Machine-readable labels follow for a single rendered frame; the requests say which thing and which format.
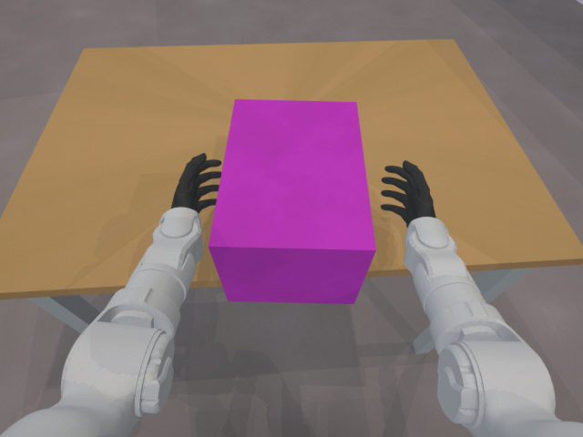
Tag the carton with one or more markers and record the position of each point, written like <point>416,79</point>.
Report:
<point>293,220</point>

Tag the table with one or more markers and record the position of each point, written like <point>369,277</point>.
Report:
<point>129,119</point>

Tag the robot right hand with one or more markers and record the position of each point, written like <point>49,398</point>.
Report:
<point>417,201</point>

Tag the robot left hand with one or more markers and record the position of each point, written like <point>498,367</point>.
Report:
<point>188,193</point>

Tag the robot right forearm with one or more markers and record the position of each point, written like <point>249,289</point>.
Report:
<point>449,296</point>

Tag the robot left forearm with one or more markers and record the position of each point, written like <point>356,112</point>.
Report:
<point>160,282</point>

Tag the robot left upper arm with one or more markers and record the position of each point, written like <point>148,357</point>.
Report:
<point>117,374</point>

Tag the robot right upper arm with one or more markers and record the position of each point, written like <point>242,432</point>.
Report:
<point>499,389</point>

